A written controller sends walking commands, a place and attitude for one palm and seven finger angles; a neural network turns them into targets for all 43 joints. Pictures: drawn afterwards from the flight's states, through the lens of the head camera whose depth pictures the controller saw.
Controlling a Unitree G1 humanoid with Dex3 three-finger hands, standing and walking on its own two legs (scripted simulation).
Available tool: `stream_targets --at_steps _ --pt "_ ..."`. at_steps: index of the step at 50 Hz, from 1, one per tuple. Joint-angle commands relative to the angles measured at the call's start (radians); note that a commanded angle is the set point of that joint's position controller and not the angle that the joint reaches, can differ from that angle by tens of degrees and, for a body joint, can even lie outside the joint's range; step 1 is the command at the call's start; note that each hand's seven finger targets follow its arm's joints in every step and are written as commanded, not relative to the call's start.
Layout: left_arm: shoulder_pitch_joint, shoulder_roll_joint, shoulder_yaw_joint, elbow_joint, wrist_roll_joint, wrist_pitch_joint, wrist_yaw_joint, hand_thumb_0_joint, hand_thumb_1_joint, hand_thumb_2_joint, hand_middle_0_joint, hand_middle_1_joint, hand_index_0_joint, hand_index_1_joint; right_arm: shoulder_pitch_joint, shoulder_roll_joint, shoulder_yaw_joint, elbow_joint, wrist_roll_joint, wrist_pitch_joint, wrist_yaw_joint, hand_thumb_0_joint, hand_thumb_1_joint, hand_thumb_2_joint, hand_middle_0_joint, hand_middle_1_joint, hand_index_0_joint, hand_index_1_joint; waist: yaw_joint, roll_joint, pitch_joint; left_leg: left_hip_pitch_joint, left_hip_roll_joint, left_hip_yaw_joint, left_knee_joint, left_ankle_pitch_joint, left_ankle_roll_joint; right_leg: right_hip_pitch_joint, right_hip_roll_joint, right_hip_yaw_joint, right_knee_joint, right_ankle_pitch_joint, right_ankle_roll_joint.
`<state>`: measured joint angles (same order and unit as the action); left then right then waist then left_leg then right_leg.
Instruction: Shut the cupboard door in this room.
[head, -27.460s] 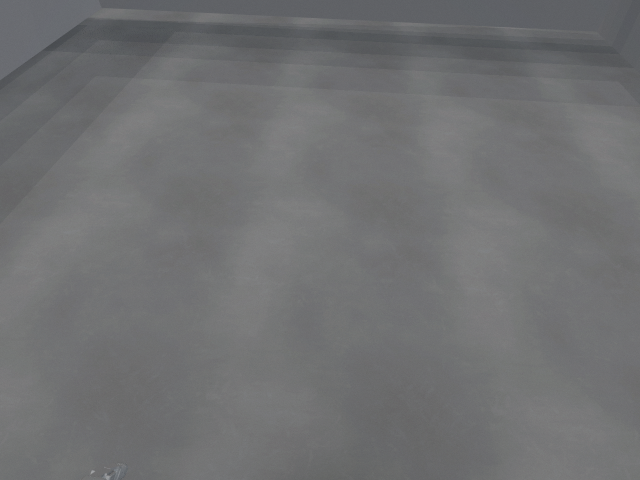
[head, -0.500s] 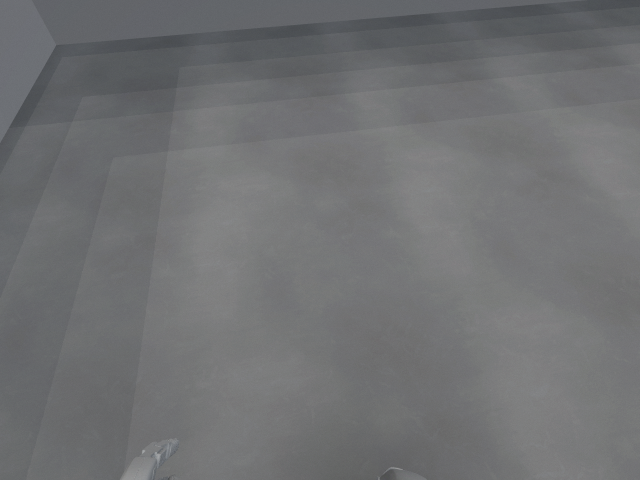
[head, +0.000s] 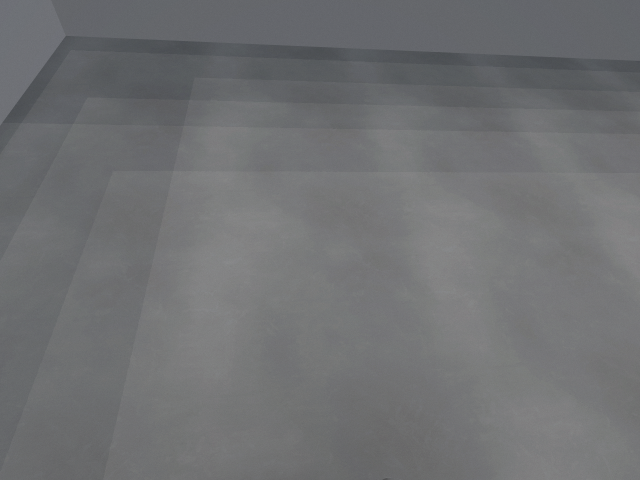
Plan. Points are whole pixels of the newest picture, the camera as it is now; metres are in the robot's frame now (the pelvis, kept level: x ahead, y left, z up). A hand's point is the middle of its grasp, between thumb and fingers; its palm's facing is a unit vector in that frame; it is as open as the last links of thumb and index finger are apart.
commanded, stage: walk around to get in front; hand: left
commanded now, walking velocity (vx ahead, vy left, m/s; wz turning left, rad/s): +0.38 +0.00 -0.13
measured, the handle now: out of the picture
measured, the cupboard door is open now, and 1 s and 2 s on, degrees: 78 78 78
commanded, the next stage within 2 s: walk to a spot facing it in 0.50 s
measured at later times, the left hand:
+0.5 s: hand (271, 351) +0.33 +0.10 -0.17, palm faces -0.03 -0.98 -0.19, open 7.3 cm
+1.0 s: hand (228, 332) +0.37 +0.18 -0.19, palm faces +0.25 -0.95 -0.19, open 7.4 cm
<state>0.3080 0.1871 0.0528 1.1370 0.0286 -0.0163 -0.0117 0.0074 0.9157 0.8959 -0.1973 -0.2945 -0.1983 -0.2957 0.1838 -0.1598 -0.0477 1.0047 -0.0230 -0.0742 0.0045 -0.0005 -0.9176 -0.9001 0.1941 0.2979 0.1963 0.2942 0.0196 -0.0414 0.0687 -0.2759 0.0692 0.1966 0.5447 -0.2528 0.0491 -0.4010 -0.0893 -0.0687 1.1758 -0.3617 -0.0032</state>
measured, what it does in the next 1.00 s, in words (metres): walks ahead: right foot, then left foot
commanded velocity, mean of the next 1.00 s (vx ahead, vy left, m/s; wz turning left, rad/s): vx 0.20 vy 0.00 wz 0.29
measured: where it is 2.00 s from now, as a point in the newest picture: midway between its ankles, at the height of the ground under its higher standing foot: (330, 409)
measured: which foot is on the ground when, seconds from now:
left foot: down 0.00-0.38, up 0.40-0.82, down 0.84-1.00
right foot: up 0.00-0.36, down 0.38-0.84, up 0.86-1.00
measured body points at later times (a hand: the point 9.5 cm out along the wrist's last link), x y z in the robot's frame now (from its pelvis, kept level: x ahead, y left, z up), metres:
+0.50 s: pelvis +0.22 -0.07 -0.01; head +0.25 -0.08 +0.44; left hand +0.34 +0.15 -0.15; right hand +0.15 -0.28 -0.17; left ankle +0.13 +0.07 -0.64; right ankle +0.27 -0.16 -0.74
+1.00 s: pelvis +0.38 -0.01 -0.01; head +0.42 +0.03 +0.44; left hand +0.36 +0.23 -0.17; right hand +0.54 -0.23 -0.13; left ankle +0.44 +0.06 -0.74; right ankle +0.36 -0.18 -0.65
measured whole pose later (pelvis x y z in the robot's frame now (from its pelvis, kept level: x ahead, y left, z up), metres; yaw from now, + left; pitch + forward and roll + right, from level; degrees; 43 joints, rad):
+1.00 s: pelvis +0.38 -0.01 -0.01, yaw +12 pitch +0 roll -3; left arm 0.20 0.21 0.06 1.02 0.02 0.02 0.02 0.01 0.91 0.90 -0.20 -0.29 -0.20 -0.30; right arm 0.10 -0.20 -0.04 0.94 -0.01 0.00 0.01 0.00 -0.91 -0.90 0.20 0.30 0.20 0.29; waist 0.02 -0.02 0.11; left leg -0.39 0.00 0.09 0.58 -0.19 0.09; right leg -0.46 -0.10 -0.07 1.18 -0.46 0.08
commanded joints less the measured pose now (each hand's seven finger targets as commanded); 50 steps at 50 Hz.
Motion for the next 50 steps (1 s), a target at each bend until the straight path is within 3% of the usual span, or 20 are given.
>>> stream_targets --at_steps 1,7,14,16,17,18,19,21,22,25,28,37,39,40,41,42,43,45,47,50 --pt "-0.013 0.019 0.009 -0.087 0.003 -0.016 -0.006 0.0 0.9 0.9 -0.2 -0.3 -0.2 -0.3 0.18 -0.104 -0.026 0.032 0.005 -0.019 -0.019 0.0 -0.9 -0.9 0.2 0.3 0.2 0.3 -0.028 0.131 -0.037 0.157 0.246 -0.214 -0.361 0.167 0.07 -0.196 -0.061 0.046 0.008 0.118 0.026" --pt "-0.131 0.014 0.013 -0.149 -0.002 -0.001 -0.013 0.0 0.9 0.9 -0.2 -0.3 -0.2 -0.3 0.229 -0.099 -0.032 0.063 0.007 -0.021 -0.021 0.0 -0.9 -0.9 0.2 0.3 0.2 0.3 -0.026 0.126 0.031 0.213 0.24 -0.125 -0.399 0.194 0.091 -0.29 -0.079 0.021 -0.198 0.219 0.049" --pt "-0.249 0.017 0.01 -0.2 -0.004 -0.019 -0.016 0.0 0.9 0.9 -0.2 -0.3 -0.2 -0.3 0.28 -0.111 -0.036 0.107 -0.005 -0.007 -0.019 0.0 -0.9 -0.9 0.2 0.3 0.2 0.3 -0.054 0.159 0.062 0.239 0.254 -0.071 -0.303 0.359 0.067 -0.109 -0.016 -0.051 -0.527 0.19 -0.001" --pt "-0.123 0.04 0.017 -0.164 -0.001 -0.032 -0.013 0.0 0.9 0.9 -0.2 -0.3 -0.2 -0.3 0.271 -0.126 -0.037 0.114 -0.002 -0.002 -0.02 0.0 -0.9 -0.9 0.2 0.3 0.2 0.3 0.01 0.13 -0.019 0.253 0.22 -0.037 -0.13 0.551 0.042 0.082 0.043 -0.102 -0.614 0.177 -0.024" --pt "0.03 0.075 0.026 -0.114 0.002 -0.042 -0.008 0.0 0.9 0.9 -0.2 -0.3 -0.2 -0.3 0.255 -0.127 -0.037 0.113 0.004 -0.002 -0.016 0.0 -0.9 -0.9 0.2 0.3 0.2 0.3 0.08 0.08 -0.093 0.193 0.181 -0.009 0.057 0.572 0.013 0.283 0.063 -0.106 -0.671 0.223 -0.036" --pt "0.182 0.165 0.051 -0.067 0.009 -0.058 0.004 0.0 0.9 0.9 -0.2 -0.3 -0.2 -0.3 0.264 -0.089 -0.031 0.102 0.014 -0.003 -0.006 0.0 -0.9 -0.9 0.2 0.3 0.2 0.3 0.139 -0.075 -0.209 -0.028 0.111 0.023 0.346 0.334 -0.027 0.554 -0.122 0.094 -0.7 0.233 -0.088" --pt "0.274 0.273 0.07 -0.038 -0.004 -0.06 0.015 0.0 0.9 0.9 -0.2 -0.3 -0.2 -0.3 0.273 -0.032 -0.015 0.059 0.023 -0.001 -0.004 0.0 -0.9 -0.9 0.2 0.3 0.2 0.3 0.127 -0.273 -0.287 -0.285 -0.041 -0.027 0.659 -0.308 -0.064 0.703 -0.374 0.492 -0.796 0.365 -0.192" --pt "0.115 0.228 0.061 -0.079 -0.015 -0.054 0.019 0.0 0.9 0.9 -0.2 -0.3 -0.2 -0.3 0.157 -0.052 -0.029 0.036 0.023 0.011 -0.005 0.0 -0.9 -0.9 0.2 0.3 0.2 0.3 0.093 -0.115 -0.168 -0.389 0.034 -0.191 0.861 -0.211 -0.04 0.508 -0.374 0.465 -0.893 0.134 -0.201" --pt "0.032 0.168 0.047 -0.099 -0.018 -0.053 0.025 0.0 0.9 0.9 -0.2 -0.3 -0.2 -0.3 0.127 -0.056 -0.031 0.037 0.015 0.015 -0.003 0.0 -0.9 -0.9 0.2 0.3 0.2 0.3 0.059 -0.015 -0.086 -0.383 0.085 -0.214 0.823 -0.119 -0.035 0.38 -0.343 0.359 -0.91 0.069 -0.17" --pt "-0.037 0.075 0.015 -0.105 -0.005 -0.067 0.027 0.0 0.9 0.9 -0.2 -0.3 -0.2 -0.3 0.184 -0.014 -0.023 0.064 0.0 0.048 0.004 0.0 -0.9 -0.9 0.2 0.3 0.2 0.3 -0.022 -0.067 -0.022 -0.274 0.1 -0.183 0.681 -0.032 -0.063 0.156 -0.257 0.133 -0.971 0.113 -0.109" --pt "-0.021 0.061 0.011 -0.099 0.0 -0.081 0.028 0.0 0.9 0.9 -0.2 -0.3 -0.2 -0.3 0.171 -0.001 -0.025 0.049 -0.001 0.062 0.013 0.0 -0.9 -0.9 0.2 0.3 0.2 0.3 -0.042 -0.078 -0.006 -0.282 0.093 -0.162 0.557 0.013 -0.078 0.147 -0.231 0.021 -0.987 0.229 -0.106" --pt "0.004 0.142 0.012 -0.092 -0.003 -0.062 0.036 0.0 0.9 0.9 -0.2 -0.3 -0.2 -0.3 -0.061 -0.056 -0.009 -0.064 0.007 0.063 0.037 0.0 -0.9 -0.9 0.2 0.3 0.2 0.3 -0.009 -0.081 0.022 -0.215 0.051 -0.086 0.172 0.048 -0.059 0.321 -0.261 -0.124 -0.854 0.628 -0.077" --pt "-0.014 0.176 0.026 -0.109 -0.005 -0.054 0.037 0.0 0.9 0.9 -0.2 -0.3 -0.2 -0.3 -0.002 -0.094 -0.017 -0.068 0.002 0.063 0.033 0.0 -0.9 -0.9 0.2 0.3 0.2 0.3 -0.047 -0.063 -0.041 -0.109 0.016 -0.074 0.088 0.051 -0.046 0.362 -0.268 -0.154 -0.698 0.732 -0.055" --pt "-0.017 0.188 0.032 -0.119 -0.01 -0.047 0.037 0.0 0.9 0.9 -0.2 -0.3 -0.2 -0.3 0.077 -0.131 -0.027 -0.052 -0.004 0.061 0.029 0.0 -0.9 -0.9 0.2 0.3 0.2 0.3 -0.086 -0.02 -0.105 0.042 -0.012 -0.069 0.008 0.152 -0.039 0.321 -0.243 -0.183 -0.532 0.71 -0.023" --pt "-0.004 0.172 0.035 -0.141 -0.02 -0.041 0.032 0.0 0.9 0.9 -0.2 -0.3 -0.2 -0.3 0.177 -0.216 -0.048 -0.043 -0.013 0.054 0.019 0.0 -0.9 -0.9 0.2 0.3 0.2 0.3 -0.122 0.162 -0.216 0.266 0.089 -0.198 -0.047 0.487 0.012 0.174 -0.153 -0.212 -0.285 0.467 0.035" --pt "0.007 0.121 0.019 -0.176 -0.035 -0.034 0.023 0.0 0.9 0.9 -0.2 -0.3 -0.2 -0.3 0.24 -0.328 -0.068 -0.043 -0.005 0.052 0.011 0.0 -0.9 -0.9 0.2 0.3 0.2 0.3 -0.129 0.44 -0.278 0.421 0.356 -0.543 -0.065 1.015 0.155 -0.087 0.003 -0.168 0.016 -0.297 0.094" --pt "-0.027 0.13 0.016 -0.199 -0.026 -0.018 0.036 0.0 0.9 0.9 -0.2 -0.3 -0.2 -0.3 0.239 -0.327 -0.06 -0.03 0.014 0.06 -0.001 0.0 -0.9 -0.9 0.2 0.3 0.2 0.3 -0.13 0.304 -0.333 0.394 0.377 -0.55 -0.101 0.894 0.207 -0.11 0.005 -0.012 0.104 -0.326 0.077" --pt "-0.089 0.112 0.021 -0.201 -0.022 -0.009 0.038 0.0 0.9 0.9 -0.2 -0.3 -0.2 -0.3 0.106 -0.27 -0.058 -0.076 0.01 0.06 -0.015 0.0 -0.9 -0.9 0.2 0.3 0.2 0.3 -0.096 0.231 -0.221 0.244 0.313 -0.53 -0.15 0.548 0.186 -0.197 -0.035 0.059 0.112 -0.199 0.08" --pt "-0.071 0.104 0.029 -0.187 -0.014 0.006 0.027 0.0 0.9 0.9 -0.2 -0.3 -0.2 -0.3 0.009 -0.219 -0.042 -0.106 0.005 0.057 -0.014 0.0 -0.9 -0.9 0.2 0.3 0.2 0.3 -0.039 0.13 -0.144 0.092 0.223 -0.425 -0.196 0.403 0.127 -0.128 -0.041 0.056 0.045 -0.083 0.082" --pt "-0.019 0.097 0.034 -0.192 -0.01 0.031 0.027 0.0 0.9 0.9 -0.2 -0.3 -0.2 -0.3 -0.026 -0.216 -0.046 -0.128 0.005 0.059 -0.009 0.0 -0.9 -0.9 0.2 0.3 0.2 0.3 -0.013 0.14 -0.153 0.028 0.173 -0.393 -0.247 0.252 0.112 -0.089 -0.031 0.054 -0.016 -0.009 0.094"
